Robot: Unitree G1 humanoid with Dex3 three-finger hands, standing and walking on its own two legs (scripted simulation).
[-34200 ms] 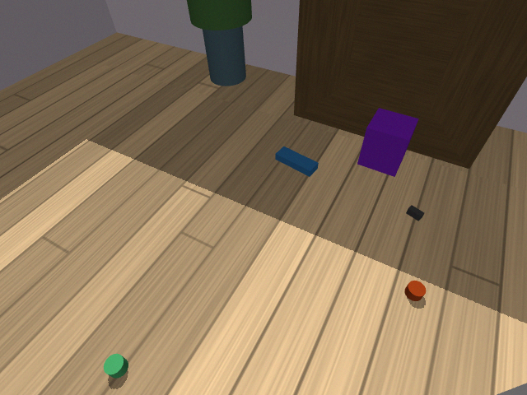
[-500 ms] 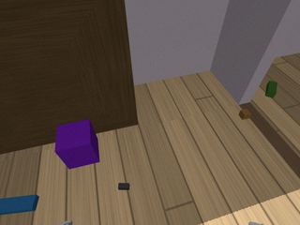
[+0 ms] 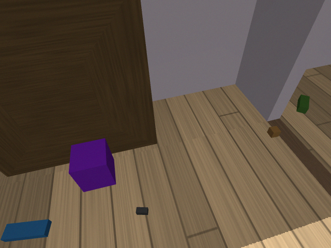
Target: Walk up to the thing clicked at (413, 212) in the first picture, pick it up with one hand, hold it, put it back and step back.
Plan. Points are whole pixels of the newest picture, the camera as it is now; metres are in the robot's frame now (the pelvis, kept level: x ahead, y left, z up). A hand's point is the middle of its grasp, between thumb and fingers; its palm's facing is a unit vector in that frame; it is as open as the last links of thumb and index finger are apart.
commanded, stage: stand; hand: left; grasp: from above
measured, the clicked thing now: (142, 211) +0.48 +0.21 -0.76
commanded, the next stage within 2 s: step back in 1.70 s
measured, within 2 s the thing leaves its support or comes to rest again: neither
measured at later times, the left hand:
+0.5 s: hand out of the picture +0.08 +0.23 -0.16, palm faces +0.02 -0.94 -0.33, open 7.4 cm
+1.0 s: hand out of the picture +0.08 +0.23 -0.16, palm faces +0.02 -0.94 -0.33, open 7.4 cm
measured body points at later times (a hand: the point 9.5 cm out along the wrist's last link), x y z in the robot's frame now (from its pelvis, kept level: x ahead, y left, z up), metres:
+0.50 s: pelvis +0.01 -0.01 +0.00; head +0.02 -0.01 +0.45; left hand +0.08 +0.28 -0.13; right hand +0.08 -0.30 -0.14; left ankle +0.03 +0.10 -0.74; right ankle +0.00 -0.14 -0.74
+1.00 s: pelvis +0.02 -0.01 +0.00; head +0.02 -0.02 +0.45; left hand +0.08 +0.28 -0.13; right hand +0.10 -0.30 -0.13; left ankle +0.03 +0.10 -0.74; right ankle +0.00 -0.14 -0.74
